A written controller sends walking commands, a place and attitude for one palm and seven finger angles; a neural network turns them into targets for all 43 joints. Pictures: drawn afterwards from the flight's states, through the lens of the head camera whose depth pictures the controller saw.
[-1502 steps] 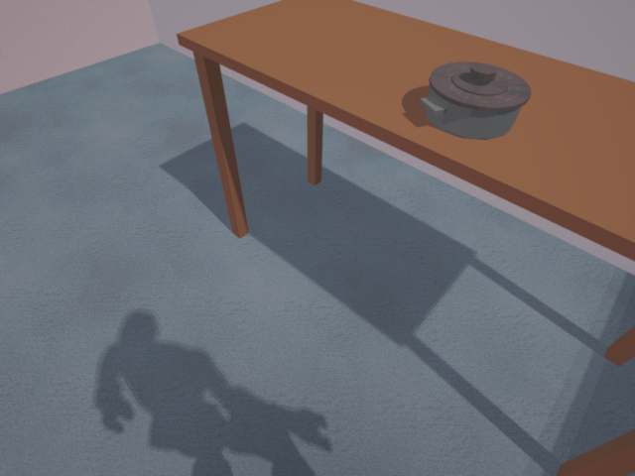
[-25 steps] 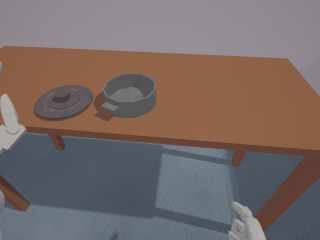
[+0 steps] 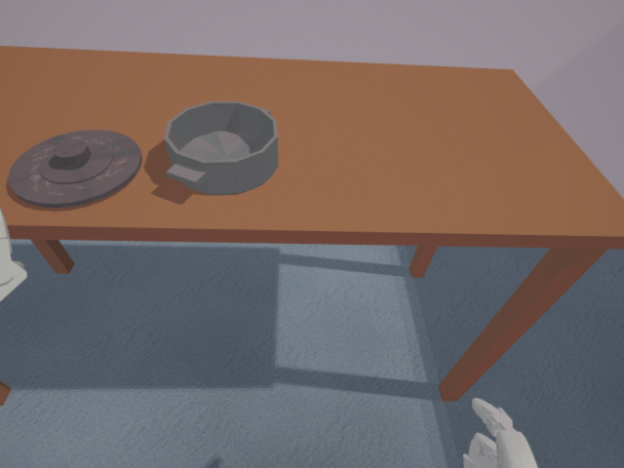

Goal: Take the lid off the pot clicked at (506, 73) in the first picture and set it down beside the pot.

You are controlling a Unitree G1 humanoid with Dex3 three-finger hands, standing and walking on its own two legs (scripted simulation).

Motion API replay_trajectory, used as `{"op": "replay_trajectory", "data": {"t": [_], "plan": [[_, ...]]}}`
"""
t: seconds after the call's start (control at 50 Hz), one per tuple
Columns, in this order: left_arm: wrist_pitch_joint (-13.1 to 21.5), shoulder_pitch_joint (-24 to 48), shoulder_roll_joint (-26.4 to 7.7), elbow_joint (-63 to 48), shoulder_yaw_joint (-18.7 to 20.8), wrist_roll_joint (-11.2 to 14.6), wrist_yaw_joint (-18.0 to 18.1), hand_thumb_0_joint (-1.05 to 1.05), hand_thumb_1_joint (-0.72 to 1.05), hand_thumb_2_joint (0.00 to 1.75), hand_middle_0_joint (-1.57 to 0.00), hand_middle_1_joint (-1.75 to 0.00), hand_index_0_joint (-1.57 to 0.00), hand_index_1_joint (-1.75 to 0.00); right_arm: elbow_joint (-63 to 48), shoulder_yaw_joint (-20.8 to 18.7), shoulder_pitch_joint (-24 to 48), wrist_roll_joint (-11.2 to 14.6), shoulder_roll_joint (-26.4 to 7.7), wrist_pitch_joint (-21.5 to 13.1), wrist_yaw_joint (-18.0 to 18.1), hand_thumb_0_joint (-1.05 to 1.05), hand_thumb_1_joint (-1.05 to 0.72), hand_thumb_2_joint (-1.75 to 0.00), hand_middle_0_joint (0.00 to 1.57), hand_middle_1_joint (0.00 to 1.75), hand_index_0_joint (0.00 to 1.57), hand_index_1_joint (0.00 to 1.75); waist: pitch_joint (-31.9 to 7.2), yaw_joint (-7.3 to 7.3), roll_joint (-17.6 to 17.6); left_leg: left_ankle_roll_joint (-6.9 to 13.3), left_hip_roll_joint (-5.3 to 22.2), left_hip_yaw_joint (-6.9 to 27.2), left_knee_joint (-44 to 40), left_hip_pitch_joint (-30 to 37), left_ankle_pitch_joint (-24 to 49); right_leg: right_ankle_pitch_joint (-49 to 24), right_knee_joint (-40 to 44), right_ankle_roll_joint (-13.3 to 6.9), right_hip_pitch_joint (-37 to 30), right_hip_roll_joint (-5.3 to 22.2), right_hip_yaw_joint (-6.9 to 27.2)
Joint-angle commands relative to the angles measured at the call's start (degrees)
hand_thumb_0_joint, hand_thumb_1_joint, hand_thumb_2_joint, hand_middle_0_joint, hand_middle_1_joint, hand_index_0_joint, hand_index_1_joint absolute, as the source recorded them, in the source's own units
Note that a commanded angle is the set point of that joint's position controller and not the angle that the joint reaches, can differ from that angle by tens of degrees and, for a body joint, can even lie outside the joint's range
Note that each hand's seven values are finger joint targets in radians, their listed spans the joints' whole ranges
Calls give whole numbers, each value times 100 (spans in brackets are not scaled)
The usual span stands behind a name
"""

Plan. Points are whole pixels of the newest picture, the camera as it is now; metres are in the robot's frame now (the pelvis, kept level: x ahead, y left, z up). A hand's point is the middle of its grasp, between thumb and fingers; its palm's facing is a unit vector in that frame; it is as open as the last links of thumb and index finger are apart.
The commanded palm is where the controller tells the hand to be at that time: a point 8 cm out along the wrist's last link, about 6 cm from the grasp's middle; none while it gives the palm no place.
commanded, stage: step back with the hand held close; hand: left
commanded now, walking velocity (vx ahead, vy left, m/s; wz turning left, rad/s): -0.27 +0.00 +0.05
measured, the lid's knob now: (72, 152) +0.53 +0.41 +0.10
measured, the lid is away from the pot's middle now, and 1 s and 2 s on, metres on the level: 0.24 0.24 0.24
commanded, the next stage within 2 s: stop stepping back and stand still in 0.68 s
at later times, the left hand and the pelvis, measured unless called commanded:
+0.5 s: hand out of the picture +0.10 +0.21 +0.28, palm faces +0.53 -0.75 -0.39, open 7.5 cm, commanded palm +0.03 +0.27 +0.28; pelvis -0.09 -0.01 -0.02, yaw +1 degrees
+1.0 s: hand out of the picture -0.02 +0.17 +0.26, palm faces +0.37 -0.75 -0.55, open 7.5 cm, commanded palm -0.08 +0.25 +0.28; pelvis -0.21 -0.03 -0.01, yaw +0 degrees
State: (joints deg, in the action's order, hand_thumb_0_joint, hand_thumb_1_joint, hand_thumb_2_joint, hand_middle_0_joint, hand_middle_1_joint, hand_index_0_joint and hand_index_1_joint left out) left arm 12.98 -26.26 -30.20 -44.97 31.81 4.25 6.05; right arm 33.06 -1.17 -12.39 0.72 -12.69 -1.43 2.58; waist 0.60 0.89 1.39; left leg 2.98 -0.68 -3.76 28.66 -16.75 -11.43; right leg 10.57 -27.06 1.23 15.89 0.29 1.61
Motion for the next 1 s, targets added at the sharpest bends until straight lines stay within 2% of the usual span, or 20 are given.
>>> {"op": "replay_trajectory", "data": {"t": [0.0,0.12,0.22,0.32,0.38,0.48,0.54,0.58,0.6,0.66,0.72,0.74,0.76,0.78,0.8,0.82,0.84,0.9,0.94,0.98], "plan": [[402,577,-885,-955,873,60,264,0,90,90,-20,-30,-20,-30,-894,-242,565,-3,-769,-472,91,0,-90,-90,20,30,20,30,-705,-99,-1378,78,1233,1114,-1184,-901,-407,304,-665,-149,-700,0,-103],[414,1346,-743,-237,690,-22,353,0,90,90,-20,-30,-20,-30,-726,-256,366,45,-765,-652,131,0,-90,-90,20,30,20,30,-197,66,-398,-6,774,1007,-540,-1055,-2267,1275,375,-314,220,352,514],[418,1645,-683,-99,391,-117,405,0,90,90,-20,-30,-20,-30,-606,-227,349,56,-709,-683,124,0,-90,-90,20,30,20,30,-170,115,270,-137,369,773,736,79,-1659,2133,1354,-519,1643,891,866],[485,1192,-781,-401,560,-60,471,0,90,90,-20,-30,-20,-30,-757,-189,382,61,-736,-680,140,0,-90,-90,20,30,20,30,-496,87,-334,63,736,1243,-147,-352,-2054,1838,368,-326,1154,528,337],[577,1140,-796,-988,806,-43,526,0,90,90,-20,-30,-20,-30,-884,-213,469,-15,-706,-776,170,0,-90,-90,20,30,20,30,-741,47,-1891,480,1825,2382,-1925,-1912,-2943,1445,-2557,-87,-58,-372,-140],[521,873,-838,-848,928,111,537,0,90,90,-20,-30,-20,-30,-673,-330,458,-17,-603,-919,53,0,-90,-90,20,30,20,30,-890,44,-1308,323,1646,1628,-1470,-1279,-1876,1913,-2056,-154,5,-310,-148],[511,1225,-913,-616,866,44,479,0,90,90,-20,-30,-20,-30,-514,-284,454,-24,-532,-850,50,0,-90,-90,20,30,20,30,-559,111,-1048,-112,1096,1019,-573,-1119,-1918,1262,179,-426,-148,187,-12],[559,1493,-1086,-455,711,17,450,0,90,90,-20,-30,-20,-30,-308,-287,419,-18,-462,-771,30,0,-90,-90,20,30,20,30,-358,137,651,-560,153,421,2240,-314,-1287,1105,1917,-1065,1318,1954,2131],[585,1733,-1122,-315,680,31,468,0,90,90,-20,-30,-20,-30,-234,-235,562,-57,-485,-766,25,0,-90,-90,20,30,20,30,-253,51,564,-522,160,644,3341,-571,-1519,-668,1822,-1152,1302,2288,1884],[345,1190,-856,-152,655,7,337,0,90,90,-20,-30,-20,-30,-383,-226,633,58,-287,-684,56,0,-90,-90,20,30,20,30,-541,51,746,-454,302,851,3367,-1091,-1415,-2611,822,-1062,247,1819,1073],[374,1085,-694,-212,529,-29,344,0,90,90,-20,-30,-20,-30,-478,-87,713,36,-343,-615,149,0,-90,-90,20,30,20,30,-344,23,426,-394,276,565,1294,-746,-1337,-3638,342,-860,-274,1389,619],[401,1099,-592,-257,400,-29,352,0,90,90,-20,-30,-20,-30,-437,-83,744,33,-384,-613,207,0,-90,-90,20,30,20,30,-248,99,170,-383,236,486,340,-635,-833,-3804,104,-727,-485,1247,472],[-747,347,1064,5156,-2310,-539,-470,0,90,90,-20,-30,-20,-30,1340,-552,331,-59,-1596,-907,-38,0,-90,-90,20,30,20,30,-602,248,-713,-333,559,653,1435,-409,2125,-3583,-1173,-308,631,1356,132],[175,2665,-1192,-2390,464,32,67,0,90,90,-20,-30,-20,-30,-908,-349,775,172,-573,-657,-57,0,-90,-90,20,30,20,30,-1166,67,-590,-115,1218,1243,-468,268,2196,-1709,-848,11,-220,413,0],[448,1288,-1510,-1025,1438,104,295,0,90,90,-20,-30,-20,-30,-551,-367,472,7,-740,-727,156,0,-90,-90,20,30,20,30,-1131,79,-1029,296,1619,1563,-353,631,3105,-619,-1354,5,241,122,4],[614,660,-976,-1482,836,148,152,0,90,90,-20,-30,-20,-30,-823,-323,369,52,-645,-774,50,0,-90,-90,20,30,20,30,-1427,14,-760,212,1605,1334,-561,610,2624,1111,-1578,-91,340,10,84],[456,-154,-1220,-1602,1218,154,203,0,90,90,-20,-30,-20,-30,-938,-408,375,144,-651,-753,-42,0,-90,-90,20,30,20,30,-1675,-110,-803,306,1694,1389,-490,1213,2686,1324,-1476,-70,639,-166,-28],[425,-371,-1392,-2727,1473,209,315,0,90,90,-20,-30,-20,-30,-1100,-239,554,94,-512,-774,-12,0,-90,-90,20,30,20,30,-1935,-74,-1455,-9,1164,816,-12,283,2848,-856,-751,19,-792,113,-164],[530,-129,-1447,-2711,1480,147,366,0,90,90,-20,-30,-20,-30,-1015,-226,501,144,-519,-828,5,0,-90,-90,20,30,20,30,-1628,-35,-644,-155,723,578,-204,-660,-357,-295,-319,-51,-1385,308,210],[551,122,-1171,-1889,1347,82,486,0,90,90,-20,-30,-20,-30,-740,-278,344,70,-562,-832,111,0,-90,-90,20,30,20,30,-922,63,-487,-174,397,512,-47,-392,-2238,1847,557,-274,-227,362,775]]}}
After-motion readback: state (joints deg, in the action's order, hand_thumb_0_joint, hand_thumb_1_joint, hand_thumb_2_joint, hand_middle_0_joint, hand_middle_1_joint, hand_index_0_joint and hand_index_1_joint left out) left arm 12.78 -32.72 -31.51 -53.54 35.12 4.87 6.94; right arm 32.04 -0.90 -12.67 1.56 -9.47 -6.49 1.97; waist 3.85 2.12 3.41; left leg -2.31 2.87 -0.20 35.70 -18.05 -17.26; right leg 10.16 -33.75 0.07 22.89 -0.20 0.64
